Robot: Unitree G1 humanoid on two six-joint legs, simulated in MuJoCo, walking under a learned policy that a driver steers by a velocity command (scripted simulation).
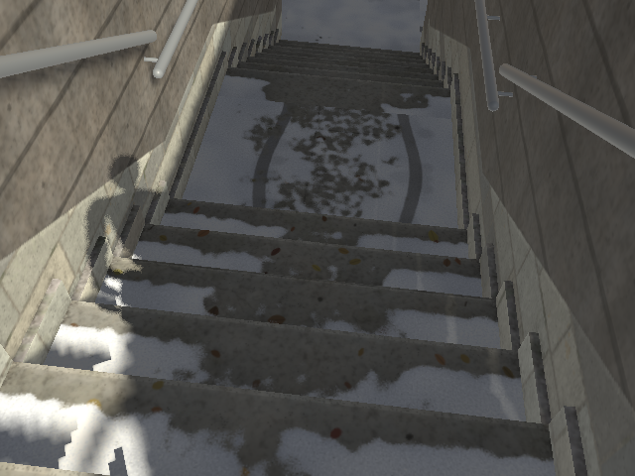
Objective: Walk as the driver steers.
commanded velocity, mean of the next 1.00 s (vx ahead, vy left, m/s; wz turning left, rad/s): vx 0.21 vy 0.00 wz -0.18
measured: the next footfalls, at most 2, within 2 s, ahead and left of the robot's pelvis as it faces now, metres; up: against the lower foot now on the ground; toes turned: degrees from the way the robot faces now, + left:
right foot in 0.32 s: +0.26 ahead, -0.18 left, -0.17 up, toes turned -14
left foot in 1.06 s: +0.33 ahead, +0.10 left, -0.17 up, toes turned -12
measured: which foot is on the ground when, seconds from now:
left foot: down 0.00-0.30, up 0.32-1.00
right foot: up 0.00-0.30, down 0.32-1.00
